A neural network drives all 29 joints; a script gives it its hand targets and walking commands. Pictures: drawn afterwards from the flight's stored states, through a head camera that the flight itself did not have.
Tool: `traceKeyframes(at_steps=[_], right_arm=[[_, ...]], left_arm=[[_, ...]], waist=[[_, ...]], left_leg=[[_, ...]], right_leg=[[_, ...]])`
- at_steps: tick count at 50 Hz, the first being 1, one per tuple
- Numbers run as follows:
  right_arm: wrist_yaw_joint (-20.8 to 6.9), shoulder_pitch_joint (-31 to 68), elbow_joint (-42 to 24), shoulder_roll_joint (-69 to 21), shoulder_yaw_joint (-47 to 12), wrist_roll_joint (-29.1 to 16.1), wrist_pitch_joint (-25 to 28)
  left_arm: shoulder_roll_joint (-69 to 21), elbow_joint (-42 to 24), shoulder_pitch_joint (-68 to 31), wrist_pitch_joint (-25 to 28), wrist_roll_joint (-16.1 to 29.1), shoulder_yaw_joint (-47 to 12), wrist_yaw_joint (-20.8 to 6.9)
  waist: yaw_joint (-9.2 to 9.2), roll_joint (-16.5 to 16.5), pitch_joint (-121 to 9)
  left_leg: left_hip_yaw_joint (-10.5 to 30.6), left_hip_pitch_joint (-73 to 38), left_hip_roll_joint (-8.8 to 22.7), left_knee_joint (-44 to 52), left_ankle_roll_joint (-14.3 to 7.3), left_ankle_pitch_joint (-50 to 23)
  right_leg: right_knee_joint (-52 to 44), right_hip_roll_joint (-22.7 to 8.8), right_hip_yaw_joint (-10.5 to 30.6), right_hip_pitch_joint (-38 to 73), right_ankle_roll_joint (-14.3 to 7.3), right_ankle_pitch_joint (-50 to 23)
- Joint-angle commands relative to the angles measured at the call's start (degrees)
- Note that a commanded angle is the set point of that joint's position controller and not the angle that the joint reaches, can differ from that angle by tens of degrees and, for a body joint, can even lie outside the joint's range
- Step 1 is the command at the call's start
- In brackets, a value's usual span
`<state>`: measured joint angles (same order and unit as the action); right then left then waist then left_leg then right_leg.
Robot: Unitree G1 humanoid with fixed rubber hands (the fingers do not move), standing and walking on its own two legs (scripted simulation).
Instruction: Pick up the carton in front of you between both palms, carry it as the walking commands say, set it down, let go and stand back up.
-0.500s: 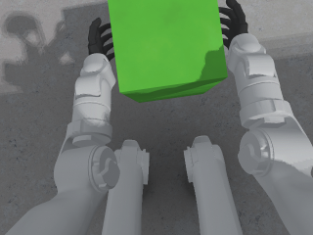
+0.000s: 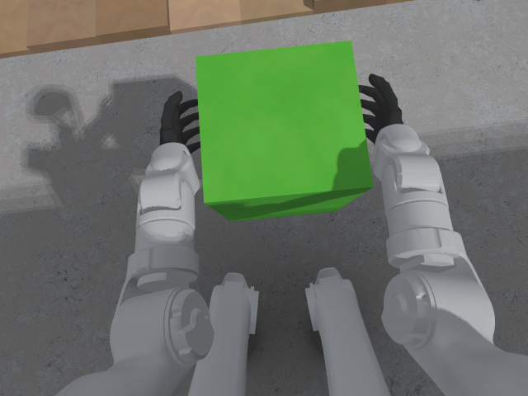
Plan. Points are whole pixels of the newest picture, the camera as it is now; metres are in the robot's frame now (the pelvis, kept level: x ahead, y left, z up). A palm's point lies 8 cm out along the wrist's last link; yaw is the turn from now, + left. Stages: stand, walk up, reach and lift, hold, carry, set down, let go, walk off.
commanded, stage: reach and lift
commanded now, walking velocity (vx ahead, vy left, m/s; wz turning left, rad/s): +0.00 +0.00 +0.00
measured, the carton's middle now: (279, 149) +0.50 -0.01 -0.13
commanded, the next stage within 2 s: hold in 2.00 s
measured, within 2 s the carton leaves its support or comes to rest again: neither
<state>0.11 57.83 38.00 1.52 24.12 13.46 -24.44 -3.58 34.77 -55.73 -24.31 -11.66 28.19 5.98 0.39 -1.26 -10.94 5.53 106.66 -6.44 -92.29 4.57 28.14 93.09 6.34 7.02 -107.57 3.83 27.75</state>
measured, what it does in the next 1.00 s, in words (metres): rises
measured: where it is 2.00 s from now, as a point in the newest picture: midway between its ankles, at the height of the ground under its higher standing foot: (284, 346)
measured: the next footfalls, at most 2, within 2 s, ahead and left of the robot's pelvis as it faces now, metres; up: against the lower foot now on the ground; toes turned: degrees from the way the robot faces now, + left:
none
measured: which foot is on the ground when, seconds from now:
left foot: down 0.00-1.00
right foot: down 0.00-1.00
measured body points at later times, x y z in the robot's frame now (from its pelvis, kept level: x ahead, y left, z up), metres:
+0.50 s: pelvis +0.05 +0.00 +0.14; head +0.17 +0.00 +0.57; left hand +0.44 +0.15 +0.10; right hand +0.44 -0.16 +0.10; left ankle +0.10 +0.14 -0.50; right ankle +0.10 -0.13 -0.50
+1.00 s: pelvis +0.09 +0.00 +0.24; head +0.07 +0.00 +0.69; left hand +0.40 +0.15 +0.24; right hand +0.39 -0.15 +0.24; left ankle +0.10 +0.14 -0.50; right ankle +0.10 -0.13 -0.50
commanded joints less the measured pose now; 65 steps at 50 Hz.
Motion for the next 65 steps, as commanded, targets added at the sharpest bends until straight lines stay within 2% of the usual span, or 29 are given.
traceKeyframes(at_steps=[1, 9, 16, 25, 39, 43, 46, 51, 56, 61, 65], right_arm=[[-13.83, 28.31, 1.15, -65.20, -32.21, -11.53, 1.92], [-12.60, 18.46, 2.17, -65.64, -31.99, -9.94, 4.79], [-12.71, 11.09, 2.78, -66.24, -31.84, -8.48, 5.48], [-13.39, 3.84, -1.20, -67.33, -35.57, -9.01, 5.50], [-13.52, -11.74, -8.43, -67.02, -40.74, -9.98, -0.07], [-13.34, -15.25, -12.22, -67.15, -42.75, -11.25, -3.19], [-13.49, -17.11, -14.60, -66.72, -43.55, -11.65, -5.82], [-14.08, -16.92, -14.15, -65.41, -39.76, -10.27, -8.75], [-14.90, -12.18, -12.14, -65.89, -36.87, -8.78, -9.09], [-15.56, -7.04, -14.48, -68.33, -39.42, -10.23, -8.59], [-15.40, -7.52, -13.50, -67.46, -38.79, -9.82, -9.08]], left_arm=[[-61.47, 2.57, -33.10, 2.27, 11.58, -35.07, -17.66], [-62.74, 3.16, -22.98, 5.05, 9.98, -36.07, -16.72], [-63.32, 3.00, -15.77, 5.67, 8.43, -37.37, -16.61], [-64.78, 0.84, -6.95, 5.47, 7.98, -40.37, -16.88], [-63.52, -5.39, 9.19, -0.39, 8.83, -44.82, -17.93], [-63.11, -9.32, 12.53, -3.58, 9.80, -47.15, -18.33], [-62.85, -11.27, 14.97, -6.05, 10.04, -47.45, -18.69], [-60.90, -10.84, 13.98, -8.79, 8.69, -44.34, -19.42], [-60.95, -8.98, 8.85, -9.00, 7.78, -41.34, -20.46], [-63.53, -11.15, 3.40, -8.62, 9.24, -43.90, -21.21], [-62.59, -10.25, 4.08, -9.24, 8.58, -43.12, -21.12]], waist=[[-0.20, 4.91, -56.38], [-0.63, 2.72, -48.32], [-0.76, 1.21, -40.53], [-0.44, 1.06, -34.68], [-0.66, 1.56, -19.28], [-0.83, 1.13, -14.81], [-0.82, 0.76, -10.82], [-1.03, 0.72, -1.88], [-0.71, 1.26, 1.12], [-0.61, 1.16, -4.40], [-0.68, 0.94, -4.33]], left_leg=[[-10.33, -34.28, -4.20, 12.90, -1.84, -16.38], [-7.66, -44.04, -3.96, 21.93, -1.96, -16.51], [-5.90, -52.60, -3.03, 30.81, -2.53, -14.07], [-3.49, -66.30, -1.71, 41.50, -3.30, -17.60], [-0.89, -88.90, 0.28, 59.77, -3.44, -29.39], [-0.73, -94.22, 0.44, 64.52, -3.30, -30.97], [-0.86, -96.96, 0.61, 67.44, -3.15, -30.07], [-1.43, -97.21, 0.94, 70.60, -3.49, -22.70], [-1.98, -96.01, 1.23, 71.20, -4.01, -15.57], [-1.95, -97.86, 1.22, 70.23, -4.03, -16.74], [-2.12, -98.73, 1.08, 70.71, -3.91, -16.66]], right_leg=[[-14.48, 2.94, -10.21, 43.47, -1.02, -19.63], [-23.29, 3.02, -8.04, 49.60, -1.74, -18.44], [-31.68, 2.45, -6.35, 56.58, -2.57, -15.44], [-41.77, 1.45, -4.59, 69.03, -3.06, -18.54], [-59.81, -0.05, -2.54, 91.15, -2.94, -29.94], [-64.70, -0.50, -2.47, 97.35, -2.74, -32.17], [-67.83, -0.76, -2.62, 99.90, -2.61, -31.17], [-70.88, -1.01, -3.25, 99.52, -2.83, -23.43], [-71.23, -1.22, -3.80, 98.72, -3.30, -16.32], [-70.42, -1.14, -3.85, 100.58, -3.43, -17.33], [-71.00, -1.12, -3.71, 100.84, -3.34, -17.19]])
